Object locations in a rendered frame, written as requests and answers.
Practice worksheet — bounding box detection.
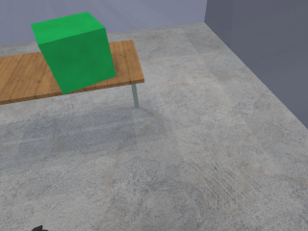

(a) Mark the table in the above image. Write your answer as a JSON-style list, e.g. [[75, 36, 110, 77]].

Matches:
[[0, 39, 145, 109]]

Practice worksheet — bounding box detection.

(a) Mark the carton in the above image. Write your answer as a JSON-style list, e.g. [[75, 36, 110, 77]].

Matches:
[[31, 12, 116, 94]]

